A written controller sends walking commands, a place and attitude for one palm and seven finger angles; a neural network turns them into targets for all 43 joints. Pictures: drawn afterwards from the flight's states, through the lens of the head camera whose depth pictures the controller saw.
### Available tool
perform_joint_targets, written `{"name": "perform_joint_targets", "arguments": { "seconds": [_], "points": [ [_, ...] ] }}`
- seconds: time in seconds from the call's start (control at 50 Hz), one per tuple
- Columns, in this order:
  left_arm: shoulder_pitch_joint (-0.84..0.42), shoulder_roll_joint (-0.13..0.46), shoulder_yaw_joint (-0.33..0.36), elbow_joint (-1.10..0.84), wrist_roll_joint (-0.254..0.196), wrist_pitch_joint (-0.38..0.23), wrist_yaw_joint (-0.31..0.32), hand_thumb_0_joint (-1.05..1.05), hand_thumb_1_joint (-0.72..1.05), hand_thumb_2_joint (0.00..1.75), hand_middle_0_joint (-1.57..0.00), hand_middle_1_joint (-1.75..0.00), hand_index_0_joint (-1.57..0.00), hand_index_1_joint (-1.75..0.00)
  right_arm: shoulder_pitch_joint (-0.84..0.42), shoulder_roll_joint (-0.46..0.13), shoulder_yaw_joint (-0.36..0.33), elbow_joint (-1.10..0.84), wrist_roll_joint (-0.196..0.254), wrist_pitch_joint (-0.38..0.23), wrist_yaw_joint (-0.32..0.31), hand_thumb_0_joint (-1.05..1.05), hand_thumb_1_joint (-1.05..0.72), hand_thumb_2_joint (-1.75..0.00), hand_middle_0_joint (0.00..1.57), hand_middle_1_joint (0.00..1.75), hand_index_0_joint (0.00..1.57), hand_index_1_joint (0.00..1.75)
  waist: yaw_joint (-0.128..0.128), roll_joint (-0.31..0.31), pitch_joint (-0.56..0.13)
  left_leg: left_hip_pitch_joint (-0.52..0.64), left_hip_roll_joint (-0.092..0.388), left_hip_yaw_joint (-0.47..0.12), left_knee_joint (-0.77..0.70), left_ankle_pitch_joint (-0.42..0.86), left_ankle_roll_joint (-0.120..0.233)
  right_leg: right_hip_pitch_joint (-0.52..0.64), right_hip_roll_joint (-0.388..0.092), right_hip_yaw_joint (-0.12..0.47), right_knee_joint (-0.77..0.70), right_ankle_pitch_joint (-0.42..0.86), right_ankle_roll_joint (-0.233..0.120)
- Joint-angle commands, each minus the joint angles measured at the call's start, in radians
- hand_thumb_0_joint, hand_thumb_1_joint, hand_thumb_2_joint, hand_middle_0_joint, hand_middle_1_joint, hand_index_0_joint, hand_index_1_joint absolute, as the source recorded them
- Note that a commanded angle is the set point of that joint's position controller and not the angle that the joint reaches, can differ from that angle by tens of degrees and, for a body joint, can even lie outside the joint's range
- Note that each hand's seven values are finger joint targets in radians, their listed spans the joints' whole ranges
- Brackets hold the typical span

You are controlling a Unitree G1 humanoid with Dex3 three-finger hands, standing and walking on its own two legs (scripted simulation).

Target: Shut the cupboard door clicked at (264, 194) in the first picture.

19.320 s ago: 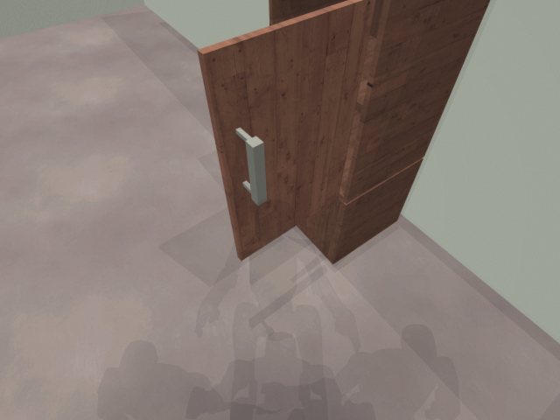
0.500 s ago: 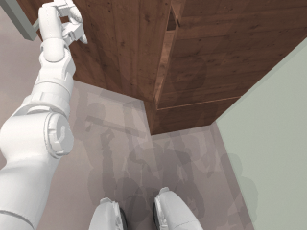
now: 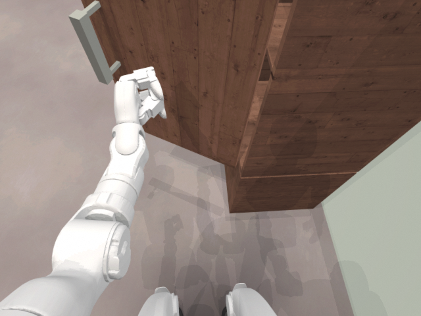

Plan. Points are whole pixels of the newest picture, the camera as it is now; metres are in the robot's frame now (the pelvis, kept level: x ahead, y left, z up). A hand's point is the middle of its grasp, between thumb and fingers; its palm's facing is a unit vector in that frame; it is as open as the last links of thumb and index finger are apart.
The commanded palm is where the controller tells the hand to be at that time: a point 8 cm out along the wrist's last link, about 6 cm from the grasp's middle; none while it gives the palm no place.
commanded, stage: draw the hand back to the body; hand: left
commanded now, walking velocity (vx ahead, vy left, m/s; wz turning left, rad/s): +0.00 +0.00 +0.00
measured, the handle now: (100, 45) +0.66 +0.19 +0.08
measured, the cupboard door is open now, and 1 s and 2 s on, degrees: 62 62 62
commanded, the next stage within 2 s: step back with the hand held close in 1.70 s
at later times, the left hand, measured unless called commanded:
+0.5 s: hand (107, 128) +0.41 +0.13 +0.13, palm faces +0.05 -1.00 -0.02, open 3.1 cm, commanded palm +0.37 +0.18 +0.14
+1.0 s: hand out of the picture +0.27 +0.23 +0.20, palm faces +0.25 -0.93 -0.27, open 3.8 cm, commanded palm +0.22 +0.27 +0.21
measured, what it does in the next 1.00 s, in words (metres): rises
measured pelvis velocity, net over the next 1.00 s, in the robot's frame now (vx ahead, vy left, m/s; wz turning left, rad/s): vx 0.01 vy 0.02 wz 0.02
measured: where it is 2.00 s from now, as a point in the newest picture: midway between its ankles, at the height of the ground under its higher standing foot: outside the picture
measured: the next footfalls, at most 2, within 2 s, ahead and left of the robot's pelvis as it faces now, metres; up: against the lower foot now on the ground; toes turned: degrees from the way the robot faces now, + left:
none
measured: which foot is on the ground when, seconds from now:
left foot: down 0.00-1.00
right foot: down 0.00-1.00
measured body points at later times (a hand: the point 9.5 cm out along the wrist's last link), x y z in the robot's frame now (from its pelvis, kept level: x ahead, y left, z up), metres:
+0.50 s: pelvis +0.00 +0.00 +0.04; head +0.05 -0.02 +0.49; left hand +0.40 +0.19 +0.13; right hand +0.06 -0.26 -0.09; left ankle +0.01 +0.11 -0.67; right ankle -0.01 -0.10 -0.67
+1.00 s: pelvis +0.01 +0.02 +0.07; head -0.01 +0.00 +0.52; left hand +0.25 +0.28 +0.21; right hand +0.22 -0.18 +0.00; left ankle +0.01 +0.11 -0.67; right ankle -0.01 -0.10 -0.67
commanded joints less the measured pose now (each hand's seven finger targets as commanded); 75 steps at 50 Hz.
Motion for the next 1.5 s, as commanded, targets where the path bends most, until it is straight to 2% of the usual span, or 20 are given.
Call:
{"name": "perform_joint_targets", "arguments": {
  "seconds": [0.0,0.04,0.1,0.14,0.2,0.26,0.34,0.42,0.5,0.58,0.6,0.62,0.66,0.74,0.88,0.96,1.26,1.3,1.38,1.48],
  "points": [
    [-0.523,0.201,0.024,-0.103,0.036,-0.009,0.022,0.0,0.9,0.9,-1.3,-1.5,-1.3,-1.5,0.194,-0.13,-0.04,-0.014,0.008,0.011,-0.011,0.0,-0.9,-0.9,0.2,0.3,0.2,0.3,-0.068,-0.062,-0.413,0.322,-0.033,-0.042,-0.073,0.332,0.023,0.189,0.009,0.059,-0.142,0.468,0.044],
    [-0.495,0.218,0.047,-0.06,0.01,0.041,0.014,0.0,0.9,0.9,-1.3,-1.5,-1.3,-1.5,0.183,-0.132,-0.033,-0.032,0.018,0.021,-0.021,0.0,-0.9,-0.9,0.2,0.3,0.2,0.3,-0.058,-0.11,-0.386,0.26,-0.042,-0.031,-0.099,0.274,0.026,0.257,0.007,0.073,-0.171,0.449,0.046],
    [-0.556,0.191,0.05,-0.067,-0.041,0.054,-0.011,0.0,0.9,0.9,-1.3,-1.5,-1.3,-1.5,0.167,-0.129,-0.023,-0.039,0.02,0.011,-0.031,0.0,-0.9,-0.9,0.2,0.3,0.2,0.3,-0.061,-0.094,-0.407,0.273,-0.043,-0.035,-0.099,0.292,0.025,0.262,0.007,0.071,-0.168,0.468,0.043],
    [-0.475,0.268,0.128,-0.167,-0.064,0.013,-0.033,0.0,0.9,0.9,-1.3,-1.5,-1.3,-1.5,0.156,-0.129,-0.025,-0.065,0.021,0.003,-0.032,0.0,-0.9,-0.9,0.2,0.3,0.2,0.3,0.006,-0.071,-0.504,0.305,-0.046,-0.027,-0.106,0.336,0.022,0.353,0.005,0.082,-0.158,0.522,0.037],
    [-0.325,0.255,0.1,-0.302,-0.062,-0.044,-0.078,0.0,0.9,0.9,-1.3,-1.5,-1.3,-1.5,0.145,-0.116,-0.025,-0.092,0.027,-0.007,-0.028,0.0,-0.9,-0.9,0.2,0.3,0.2,0.3,0.052,-0.03,-0.579,0.396,-0.043,-0.019,-0.124,0.434,0.019,0.409,0.007,0.075,-0.147,0.616,0.032],
    [-0.117,0.232,0.06,-0.366,-0.057,-0.005,-0.116,0.0,0.9,0.9,-1.3,-1.5,-1.3,-1.5,0.132,-0.114,-0.027,-0.119,0.045,0.001,-0.026,0.0,-0.9,-0.9,0.2,0.3,0.2,0.3,0.072,-0.057,-0.499,0.408,-0.044,0.001,-0.17,0.43,0.028,0.46,0.012,0.074,-0.193,0.643,0.036],
    [-0.011,0.193,0.028,-0.495,-0.142,0.125,-0.165,0.0,0.9,0.9,-1.3,-1.5,-1.3,-1.5,0.073,-0.118,-0.024,-0.156,0.084,0.012,-0.047,0.0,-0.9,-0.9,0.2,0.3,0.2,0.3,0.063,-0.16,-0.339,0.387,-0.048,0.022,-0.252,0.301,0.036,0.535,0.001,0.089,-0.313,0.569,0.059],
    [-0.021,0.169,-0.02,-0.739,-0.188,0.13,-0.181,0.0,0.9,0.9,-1.3,-1.5,-1.3,-1.5,0.001,-0.103,-0.012,-0.168,0.099,-0.019,-0.077,0.0,-0.9,-0.9,0.2,0.3,0.2,0.3,0.078,-0.064,-0.299,0.522,-0.045,0.011,-0.304,0.307,0.039,0.527,0.005,0.069,-0.353,0.504,0.044],
    [0.146,0.172,-0.046,-0.85,-0.175,0.109,-0.187,0.0,0.9,0.9,-1.3,-1.5,-1.3,-1.5,-0.046,-0.097,-0.005,-0.158,0.102,-0.058,-0.086,0.0,-0.9,-0.9,0.2,0.3,0.2,0.3,0.097,-0.018,-0.249,0.611,-0.032,-0.011,-0.341,0.327,0.034,0.493,0.01,0.041,-0.357,0.464,0.031],
    [0.339,0.174,-0.049,-0.847,-0.185,0.208,-0.221,0.0,0.9,0.9,-1.19,-1.38,-1.19,-1.38,-0.12,-0.099,0.009,-0.185,0.117,-0.063,-0.086,0.0,-0.9,-0.9,0.2,0.3,0.2,0.3,0.13,-0.019,-0.156,0.597,-0.038,-0.01,-0.399,0.264,0.031,0.518,-0.005,0.041,-0.397,0.387,0.028],
    [0.377,0.198,-0.021,-0.859,-0.198,0.242,-0.228,0.0,0.9,0.9,-1.16,-1.35,-1.16,-1.35,-0.138,-0.1,0.011,-0.194,0.121,-0.06,-0.089,0.0,-0.9,-0.9,0.2,0.3,0.2,0.3,0.142,-0.052,-0.143,0.592,-0.039,-0.008,-0.411,0.258,0.032,0.541,-0.007,0.044,-0.411,0.382,0.029],
    [0.391,0.233,-0.091,-0.977,-0.12,0.25,-0.187,0.0,0.9,0.9,-1.13,-1.32,-1.13,-1.32,-0.187,-0.069,0.008,-0.217,0.122,-0.028,-0.111,0.0,-0.9,-0.9,0.2,0.3,0.2,0.3,0.14,-0.104,-0.147,0.633,-0.04,-0.008,-0.461,0.274,0.029,0.595,-0.031,0.09,-0.475,0.368,0.034],
    [0.485,0.24,-0.065,-1.03,-0.123,0.293,-0.158,0.0,0.9,0.9,-1.08,-1.26,-1.08,-1.26,-0.219,-0.068,0.017,-0.235,0.12,-0.007,-0.137,0.0,-0.9,-0.9,0.2,0.3,0.2,0.3,0.148,-0.139,-0.111,0.648,-0.038,-0.009,-0.491,0.28,0.035,0.64,-0.041,0.094,-0.517,0.372,0.045],
    [0.499,0.266,-0.05,-1.158,-0.102,0.349,-0.122,0.0,0.9,0.9,-0.97,-1.14,-0.97,-1.14,-0.269,-0.056,0.04,-0.232,0.118,0.003,-0.161,0.0,-0.9,-0.9,0.2,0.3,0.2,0.3,0.145,-0.064,-0.041,0.754,-0.029,-0.02,-0.563,0.291,0.037,0.652,-0.03,0.07,-0.575,0.348,0.032],
    [0.721,0.274,-0.024,-1.38,-0.09,0.409,-0.086,0.0,0.9,0.9,-0.78,-0.93,-0.78,-0.93,-0.296,-0.044,0.065,-0.231,0.098,-0.03,-0.162,0.0,-0.9,-0.9,0.2,0.3,0.2,0.3,0.164,0.054,-0.039,0.888,-0.018,-0.042,-0.649,0.391,0.026,0.75,-0.023,0.044,-0.637,0.407,0.017],
    [0.898,0.289,0.018,-1.426,-0.089,0.435,-0.077,0.0,0.9,0.9,-0.67,-0.81,-0.67,-0.81,-0.301,-0.054,0.063,-0.223,0.085,-0.044,-0.153,0.0,-0.9,-0.9,0.2,0.3,0.2,0.3,0.172,-0.018,0.023,0.881,-0.013,-0.048,-0.678,0.411,0.021,0.773,-0.018,0.036,-0.669,0.419,0.019],
    [1.246,0.435,0.3,-1.673,-0.09,0.411,-0.037,0.0,0.9,0.9,-0.25,-0.36,-0.25,-0.36,-0.31,-0.053,0.043,-0.206,0.076,-0.109,-0.149,0.0,-0.9,-0.9,0.2,0.3,0.2,0.3,0.214,0.039,0.065,0.85,-0.01,-0.054,-0.694,0.425,0.003,0.819,-0.018,0.024,-0.682,0.399,0.02],
    [1.289,0.431,0.318,-1.688,-0.092,0.403,-0.036,0.0,0.9,0.9,-0.2,-0.3,-0.2,-0.3,-0.308,-0.05,0.04,-0.207,0.081,-0.115,-0.148,0.0,-0.9,-0.9,0.2,0.3,0.2,0.3,0.215,0.029,0.077,0.842,-0.008,-0.051,-0.693,0.423,0.002,0.816,-0.019,0.023,-0.675,0.394,0.019],
    [1.244,0.345,0.226,-1.619,-0.082,0.41,-0.04,0.0,0.9,0.9,-0.2,-0.3,-0.2,-0.3,-0.291,-0.069,0.031,-0.188,0.078,-0.128,-0.148,0.0,-0.9,-0.9,0.2,0.3,0.2,0.3,0.187,-0.009,0.148,0.836,-0.007,-0.046,-0.701,0.371,0.011,0.754,-0.024,0.023,-0.687,0.35,0.027],
    [1.196,0.385,0.25,-1.643,-0.078,0.399,-0.03,0.0,0.9,0.9,-0.2,-0.3,-0.2,-0.3,-0.291,-0.072,0.027,-0.186,0.073,-0.14,-0.158,0.0,-0.9,-0.9,0.2,0.3,0.2,0.3,0.198,-0.031,0.085,0.858,-0.016,-0.043,-0.692,0.36,0.025,0.777,-0.03,0.032,-0.684,0.339,0.028]
  ]
}}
